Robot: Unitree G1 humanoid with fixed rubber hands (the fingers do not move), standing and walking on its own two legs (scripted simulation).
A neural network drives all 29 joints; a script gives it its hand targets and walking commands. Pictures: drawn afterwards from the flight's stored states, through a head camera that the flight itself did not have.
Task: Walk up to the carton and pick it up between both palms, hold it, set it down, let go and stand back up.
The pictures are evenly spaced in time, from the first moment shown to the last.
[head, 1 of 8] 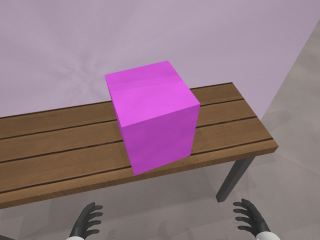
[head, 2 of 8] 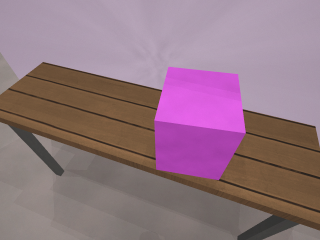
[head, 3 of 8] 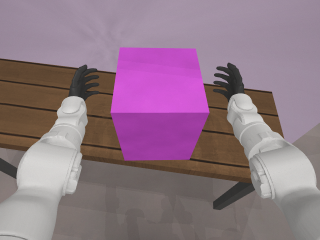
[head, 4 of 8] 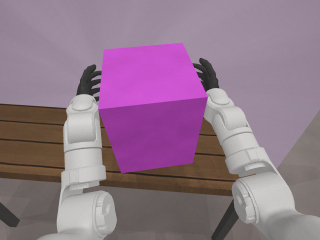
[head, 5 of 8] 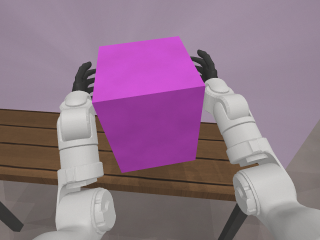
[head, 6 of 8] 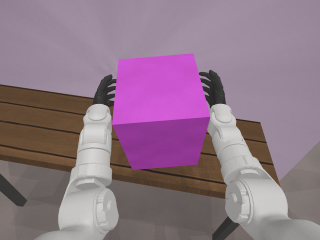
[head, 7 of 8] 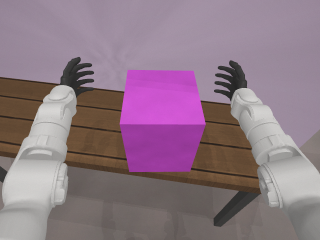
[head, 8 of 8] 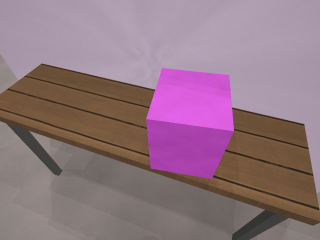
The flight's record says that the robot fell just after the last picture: no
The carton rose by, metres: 0.20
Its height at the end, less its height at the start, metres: +0.00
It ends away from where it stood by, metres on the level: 0.02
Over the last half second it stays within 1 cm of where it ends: yes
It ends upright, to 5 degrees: yes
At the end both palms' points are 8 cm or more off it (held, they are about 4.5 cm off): yes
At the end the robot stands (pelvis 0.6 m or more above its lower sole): yes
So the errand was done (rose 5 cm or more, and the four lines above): yes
